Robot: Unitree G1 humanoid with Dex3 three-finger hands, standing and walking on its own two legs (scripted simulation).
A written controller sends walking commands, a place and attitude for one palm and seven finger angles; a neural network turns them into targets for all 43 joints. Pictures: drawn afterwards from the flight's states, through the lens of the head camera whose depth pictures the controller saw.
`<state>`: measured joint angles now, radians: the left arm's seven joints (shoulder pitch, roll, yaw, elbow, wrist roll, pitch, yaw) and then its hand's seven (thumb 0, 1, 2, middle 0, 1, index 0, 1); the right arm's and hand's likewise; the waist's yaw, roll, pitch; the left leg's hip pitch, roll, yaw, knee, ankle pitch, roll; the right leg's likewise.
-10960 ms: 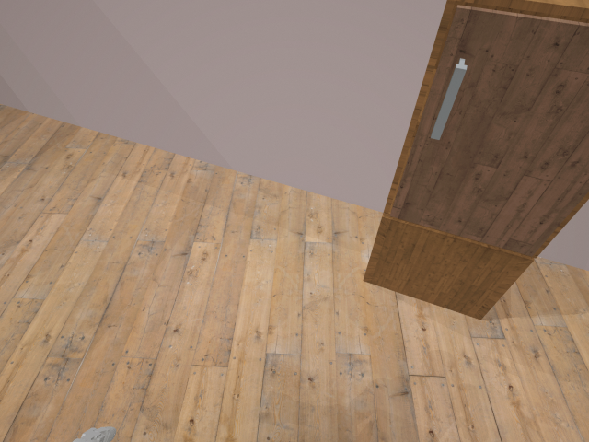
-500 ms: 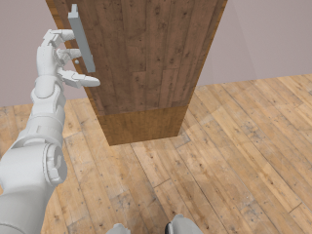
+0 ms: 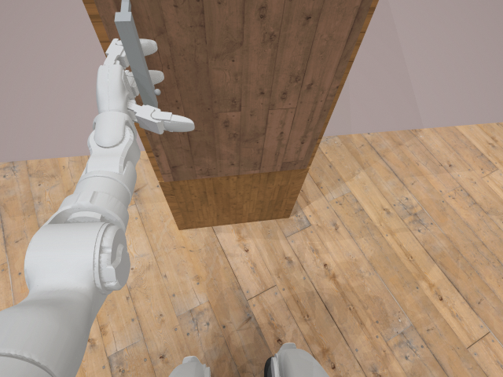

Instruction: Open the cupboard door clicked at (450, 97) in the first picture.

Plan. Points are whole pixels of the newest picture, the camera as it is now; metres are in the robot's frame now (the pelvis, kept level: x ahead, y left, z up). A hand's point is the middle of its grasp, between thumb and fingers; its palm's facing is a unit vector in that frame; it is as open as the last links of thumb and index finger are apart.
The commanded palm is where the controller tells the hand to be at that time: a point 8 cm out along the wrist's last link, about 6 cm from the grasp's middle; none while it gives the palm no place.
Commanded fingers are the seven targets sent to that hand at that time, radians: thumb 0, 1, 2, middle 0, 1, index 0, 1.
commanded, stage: slide the fingers in behind the handle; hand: left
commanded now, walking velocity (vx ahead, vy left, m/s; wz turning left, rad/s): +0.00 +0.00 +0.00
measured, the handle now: (140, 60) +0.59 +0.13 +0.12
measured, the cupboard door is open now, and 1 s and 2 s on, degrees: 0 1 23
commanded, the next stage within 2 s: close the thumb around the handle in 0.48 s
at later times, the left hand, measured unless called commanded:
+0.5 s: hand (158, 94) +0.52 +0.10 +0.11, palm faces +0.06 -1.00 -0.02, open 14.2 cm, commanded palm +0.50 +0.14 +0.11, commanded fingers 0.00 -0.50 0.30 -0.30 -1.20 -0.30 -1.20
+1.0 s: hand (156, 93) +0.53 +0.11 +0.11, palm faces +0.06 -1.00 -0.01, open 9.3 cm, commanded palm +0.50 +0.15 +0.11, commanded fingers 0.00 0.73 0.83 -0.39 -1.33 -0.39 -1.33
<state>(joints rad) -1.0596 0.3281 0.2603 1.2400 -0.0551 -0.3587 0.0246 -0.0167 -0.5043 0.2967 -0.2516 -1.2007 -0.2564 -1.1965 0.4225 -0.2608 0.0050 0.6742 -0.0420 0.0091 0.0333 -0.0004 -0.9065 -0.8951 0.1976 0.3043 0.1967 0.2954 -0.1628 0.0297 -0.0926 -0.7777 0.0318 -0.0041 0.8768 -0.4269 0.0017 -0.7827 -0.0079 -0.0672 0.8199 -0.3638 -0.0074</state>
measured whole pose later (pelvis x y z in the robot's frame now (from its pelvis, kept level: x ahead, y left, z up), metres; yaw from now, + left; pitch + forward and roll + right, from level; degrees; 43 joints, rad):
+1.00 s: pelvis +0.00 +0.00 +0.00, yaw -1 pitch +18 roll -1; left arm -1.02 0.34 0.30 1.22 -0.04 -0.38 0.04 -0.01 0.20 0.60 -0.34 -1.28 -0.33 -1.28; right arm 0.43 -0.25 0.00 0.66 -0.04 0.02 0.03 0.00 -0.91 -0.90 0.20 0.30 0.20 0.30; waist -0.17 0.03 -0.09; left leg -0.76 0.03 0.02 0.86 -0.42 0.00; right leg -0.77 0.00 -0.05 0.81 -0.35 0.00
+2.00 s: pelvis +0.01 -0.01 +0.02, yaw -2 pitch +9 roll +0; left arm -0.33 -0.07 0.03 0.41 -0.03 -0.17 0.37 0.01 0.69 0.78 -0.33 -1.31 -0.35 -1.30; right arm 0.26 -0.20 -0.02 0.57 -0.03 0.02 0.03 0.00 -0.91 -0.90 0.20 0.30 0.19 0.30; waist -0.04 0.04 -0.10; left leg -0.47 0.04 0.04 0.70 -0.39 -0.01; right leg -0.52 0.00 -0.02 0.70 -0.35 -0.02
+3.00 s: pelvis +0.00 -0.03 +0.02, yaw +3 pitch +3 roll +0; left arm -0.13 -0.12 -0.31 0.12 0.06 0.09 0.68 0.01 0.17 0.58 -0.34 -1.26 -0.37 -1.25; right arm 0.14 -0.17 -0.02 0.63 -0.05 0.07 0.03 0.01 -0.91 -0.90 0.19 0.30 0.19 0.30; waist 0.00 0.05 -0.05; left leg -0.39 0.03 -0.05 0.71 -0.38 -0.05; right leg -0.41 -0.01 -0.10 0.72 -0.37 -0.05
